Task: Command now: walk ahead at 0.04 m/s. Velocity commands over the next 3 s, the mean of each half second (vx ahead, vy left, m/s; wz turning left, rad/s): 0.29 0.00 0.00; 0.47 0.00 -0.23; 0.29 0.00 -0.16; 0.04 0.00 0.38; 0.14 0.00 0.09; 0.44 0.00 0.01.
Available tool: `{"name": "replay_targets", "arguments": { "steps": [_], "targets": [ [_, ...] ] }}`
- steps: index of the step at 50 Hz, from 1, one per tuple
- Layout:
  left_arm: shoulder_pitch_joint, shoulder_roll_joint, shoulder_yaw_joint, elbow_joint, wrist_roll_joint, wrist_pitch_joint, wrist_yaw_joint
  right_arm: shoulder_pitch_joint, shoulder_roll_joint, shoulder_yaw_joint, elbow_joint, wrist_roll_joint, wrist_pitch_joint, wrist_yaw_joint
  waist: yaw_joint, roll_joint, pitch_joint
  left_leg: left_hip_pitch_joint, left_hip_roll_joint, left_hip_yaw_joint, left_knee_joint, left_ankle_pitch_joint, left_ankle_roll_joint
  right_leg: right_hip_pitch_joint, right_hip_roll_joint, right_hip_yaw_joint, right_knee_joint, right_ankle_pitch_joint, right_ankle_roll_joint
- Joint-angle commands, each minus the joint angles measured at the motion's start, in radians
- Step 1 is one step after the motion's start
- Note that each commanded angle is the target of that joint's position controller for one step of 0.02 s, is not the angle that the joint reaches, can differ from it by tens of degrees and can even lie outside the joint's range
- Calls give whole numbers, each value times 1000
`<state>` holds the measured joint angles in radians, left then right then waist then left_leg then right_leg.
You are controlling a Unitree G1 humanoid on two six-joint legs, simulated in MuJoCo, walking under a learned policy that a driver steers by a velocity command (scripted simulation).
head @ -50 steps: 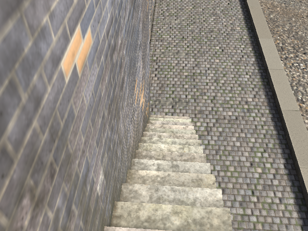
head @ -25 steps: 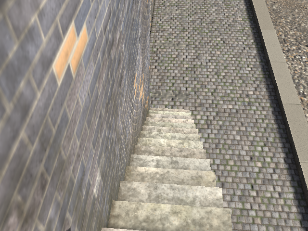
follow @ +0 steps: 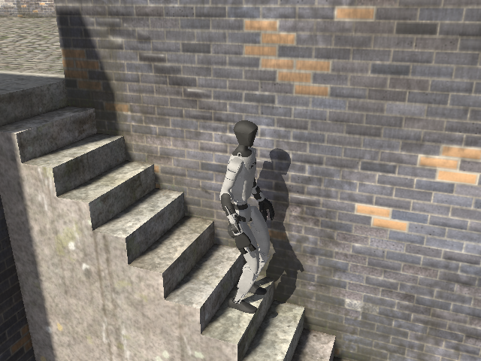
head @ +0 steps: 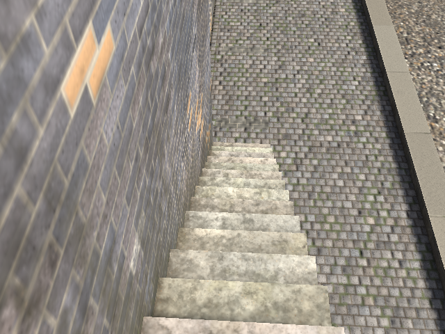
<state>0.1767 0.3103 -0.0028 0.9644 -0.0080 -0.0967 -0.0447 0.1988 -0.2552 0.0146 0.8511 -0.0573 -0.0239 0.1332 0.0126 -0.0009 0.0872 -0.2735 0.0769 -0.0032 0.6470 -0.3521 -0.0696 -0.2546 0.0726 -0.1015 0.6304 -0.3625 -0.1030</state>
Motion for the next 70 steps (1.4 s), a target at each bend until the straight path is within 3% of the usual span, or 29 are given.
{"name": "replay_targets", "arguments": {
  "steps": [1,4,11,15,19,23,27,29,31,33,35,36,38,40,45,48,53,54,56,57,58,61,63,64,65,66,67,68,70],
  "targets": [
    [36,149,36,-23,-1,-8,7,22,-102,-26,-43,1,-8,-5,10,10,-71,-109,-19,34,-96,34,41,145,-97,147,-141,237,104],
    [42,214,73,-24,22,-10,32,55,-172,-61,-47,-34,-11,-30,12,11,2,-134,-11,5,-111,-218,110,43,-107,197,-176,-293,21],
    [345,182,71,19,47,-57,97,-34,2,-25,-118,-62,-66,-39,134,-74,7,-646,-94,-113,460,-95,123,311,-335,664,-188,-219,-267],
    [415,-6,-10,99,127,-38,100,8,46,-19,-141,-76,-32,-3,62,-39,40,-778,-57,-150,683,170,183,161,-307,474,23,-40,-195],
    [367,-46,-64,92,119,-36,103,48,32,-1,-132,-98,5,4,49,-48,38,-769,8,-138,511,616,129,-87,-272,401,123,-95,-191],
    [193,100,-51,-3,164,-65,53,7,2,10,-183,-68,5,11,-23,-51,5,76,-65,63,364,831,64,-793,-148,192,167,-501,-118],
    [132,197,-14,-30,106,-39,13,251,-69,0,-101,-93,-21,-1,-83,-27,16,-1,2,-57,3,620,107,-318,-266,425,559,-147,-113],
    [340,184,14,44,84,-3,-15,433,-106,-45,-9,-95,-55,-30,-94,151,-84,264,-93,118,-414,617,124,-128,-71,249,993,-32,-48],
    [540,-23,-16,78,95,2,-82,669,-170,-64,20,-71,-30,-8,-68,169,-347,843,184,-287,148,1119,461,-784,116,257,1764,-363,70],
    [159,-68,-53,-192,8,-13,-48,547,-186,-74,23,-55,-53,17,-78,78,-134,719,413,-640,-179,607,517,-1245,-11,235,1517,-243,137],
    [267,-35,-61,-148,15,5,6,262,94,4,-8,-55,-86,-8,55,-141,-32,148,295,-393,-176,325,375,-1092,-208,361,1029,275,124],
    [354,-40,-64,-99,26,32,1,189,118,12,-24,-49,-94,-27,96,-22,46,-166,258,-319,-239,281,377,-905,-234,301,937,324,120],
    [332,58,-7,-66,85,56,-34,177,20,-4,-32,-2,-136,-59,48,115,-22,-512,100,-98,-249,77,345,-516,-158,189,811,469,150],
    [272,19,4,-74,95,25,-65,170,-96,-27,-39,-24,-152,-62,52,54,-62,-520,150,-93,-217,97,337,-426,-121,209,916,423,145],
    [133,-41,-28,-110,66,44,-13,492,82,27,100,-45,-99,-123,-88,3,-11,63,168,-76,78,27,235,-821,-223,270,135,882,115],
    [83,-34,-14,-88,100,59,-41,459,62,15,55,-34,-78,-99,-63,-2,47,-324,153,-6,65,-191,248,-390,-175,99,125,884,72],
    [-83,-24,-17,-120,47,37,-13,432,-43,-36,44,-11,-57,-137,-150,15,96,-67,217,-68,256,-5,259,-317,-161,52,-201,553,116],
    [165,-32,-14,-34,56,40,-10,402,-74,-42,72,-69,-50,-108,-26,64,43,-117,248,-57,438,148,220,-98,-180,122,-98,621,93],
    [556,188,100,97,48,14,6,302,-119,-60,95,-44,-32,-30,200,-134,-108,-257,38,94,1063,69,143,415,-160,32,-334,820,-3],
    [770,268,122,166,81,17,14,399,-6,-49,103,-35,-35,9,190,-317,-345,-583,-112,117,1514,-566,64,890,-291,175,13,1441,-158],
    [737,316,145,145,69,0,14,339,45,-36,18,-21,-50,9,167,-219,-489,-744,-81,26,1543,-563,32,1035,-396,317,122,1695,-248],
    [497,192,101,125,113,30,-44,289,38,-14,-28,50,-71,-52,45,9,-106,-908,41,-134,1348,-317,69,305,-565,485,-84,891,-288],
    [434,-36,21,86,150,26,-42,463,104,1,87,22,-39,-52,-70,12,79,-703,91,-139,986,107,97,-131,-481,312,-186,892,-227],
    [368,-98,-4,65,104,4,-20,458,83,-16,128,14,-29,-31,-78,29,50,-537,86,-118,732,317,86,-268,-404,194,-211,769,-209],
    [132,-31,6,-15,-14,15,18,179,-9,-71,93,96,-6,-155,-94,24,-119,-279,-23,-100,524,394,39,-275,-349,183,-166,738,-102],
    [122,36,15,-20,10,22,30,266,28,-63,132,100,16,-189,-128,-28,-189,-188,-65,-74,668,431,33,-278,-360,193,-116,851,-90],
    [124,50,26,-15,9,25,40,287,45,-63,142,99,19,-202,-141,-74,-194,-234,-73,-49,612,521,43,-204,-328,127,-80,784,-62],
    [350,52,16,60,133,-15,25,447,32,-38,167,-45,-6,-47,-57,-167,134,-493,-5,-168,677,563,56,-282,-371,117,-92,596,-119],
    [512,16,18,162,129,-26,25,300,-8,-56,106,-59,-35,-8,40,-78,74,-788,-2,-256,586,520,95,-14,-460,279,-56,403,-182]
  ]
}}
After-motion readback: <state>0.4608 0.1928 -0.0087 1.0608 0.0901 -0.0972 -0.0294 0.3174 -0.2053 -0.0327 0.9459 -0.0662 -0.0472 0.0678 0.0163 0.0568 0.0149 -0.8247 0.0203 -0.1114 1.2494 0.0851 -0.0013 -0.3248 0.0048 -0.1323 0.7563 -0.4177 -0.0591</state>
